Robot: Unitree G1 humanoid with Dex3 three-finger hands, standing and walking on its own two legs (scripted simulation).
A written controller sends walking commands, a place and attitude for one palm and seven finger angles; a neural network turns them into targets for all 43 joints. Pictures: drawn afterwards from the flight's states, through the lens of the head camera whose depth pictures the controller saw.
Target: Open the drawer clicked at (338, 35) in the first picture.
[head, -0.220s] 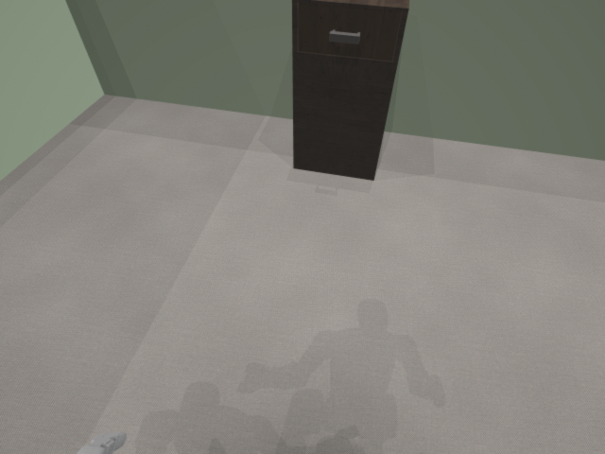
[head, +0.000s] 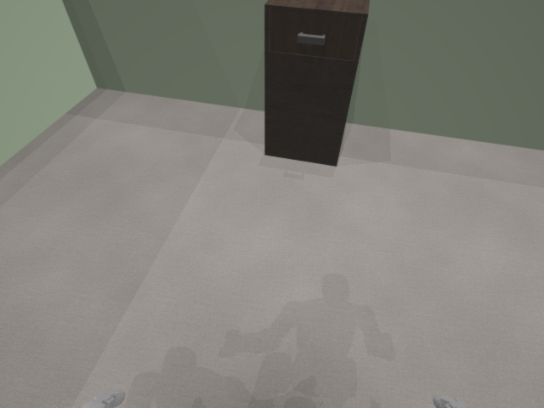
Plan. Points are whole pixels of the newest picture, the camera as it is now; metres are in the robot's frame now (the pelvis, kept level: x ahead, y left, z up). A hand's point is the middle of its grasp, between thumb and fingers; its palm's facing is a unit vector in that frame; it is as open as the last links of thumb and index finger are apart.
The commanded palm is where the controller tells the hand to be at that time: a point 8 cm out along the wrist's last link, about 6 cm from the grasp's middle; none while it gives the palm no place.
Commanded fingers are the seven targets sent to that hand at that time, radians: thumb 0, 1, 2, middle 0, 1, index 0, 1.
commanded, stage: stand and wait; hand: left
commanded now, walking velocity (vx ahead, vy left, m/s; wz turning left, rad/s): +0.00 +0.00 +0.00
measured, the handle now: (311, 37) +1.54 -0.07 -0.06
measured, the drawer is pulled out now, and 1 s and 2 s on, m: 0.00 0.00 0.00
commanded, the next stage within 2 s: look at it before walking up in 0.64 s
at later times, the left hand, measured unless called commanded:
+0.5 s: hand out of the picture +0.05 +0.24 -0.15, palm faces -0.02 -0.94 -0.34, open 7.3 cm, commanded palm none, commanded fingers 0.00 0.90 0.90 -0.20 -0.30 -0.20 -0.30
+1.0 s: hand out of the picture +0.04 +0.24 -0.15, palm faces -0.03 -0.94 -0.33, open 7.3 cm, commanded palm none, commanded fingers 0.00 0.90 0.90 -0.20 -0.30 -0.20 -0.30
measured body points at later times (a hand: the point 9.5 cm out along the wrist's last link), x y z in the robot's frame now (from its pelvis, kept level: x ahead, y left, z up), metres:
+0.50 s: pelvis -0.02 -0.01 +0.01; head -0.02 -0.01 +0.46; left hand +0.05 +0.29 -0.12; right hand +0.06 -0.31 -0.13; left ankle -0.03 +0.12 -0.74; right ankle -0.03 -0.13 -0.74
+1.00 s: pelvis -0.03 -0.01 +0.01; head -0.03 -0.01 +0.46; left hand +0.04 +0.29 -0.13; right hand +0.04 -0.30 -0.13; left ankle -0.03 +0.12 -0.74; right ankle -0.03 -0.13 -0.74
